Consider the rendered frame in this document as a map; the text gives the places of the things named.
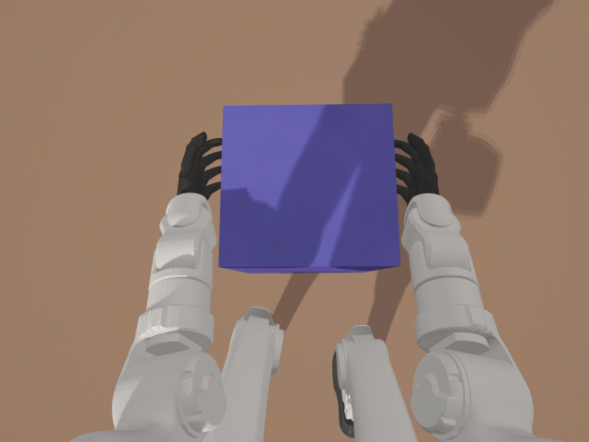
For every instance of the robot left hand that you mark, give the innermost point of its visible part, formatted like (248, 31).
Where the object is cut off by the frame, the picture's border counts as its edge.
(192, 177)

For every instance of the left robot upper arm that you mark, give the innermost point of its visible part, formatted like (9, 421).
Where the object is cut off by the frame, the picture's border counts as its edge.
(177, 397)

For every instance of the right robot upper arm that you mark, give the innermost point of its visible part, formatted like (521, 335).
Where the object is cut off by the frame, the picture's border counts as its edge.
(461, 397)

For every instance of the carton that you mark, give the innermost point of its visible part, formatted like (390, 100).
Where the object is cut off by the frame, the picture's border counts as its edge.
(308, 189)

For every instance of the right robot shin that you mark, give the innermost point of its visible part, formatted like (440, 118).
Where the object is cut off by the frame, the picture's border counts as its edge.
(356, 330)

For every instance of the robot right forearm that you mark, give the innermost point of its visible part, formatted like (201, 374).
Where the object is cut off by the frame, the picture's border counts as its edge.
(450, 310)

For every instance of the robot left forearm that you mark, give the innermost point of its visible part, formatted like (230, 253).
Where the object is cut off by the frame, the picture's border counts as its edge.
(177, 316)

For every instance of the robot right foot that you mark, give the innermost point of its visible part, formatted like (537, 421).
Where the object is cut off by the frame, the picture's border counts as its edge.
(346, 425)

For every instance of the robot right hand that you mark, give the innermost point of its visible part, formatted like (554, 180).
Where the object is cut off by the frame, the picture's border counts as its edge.
(421, 177)

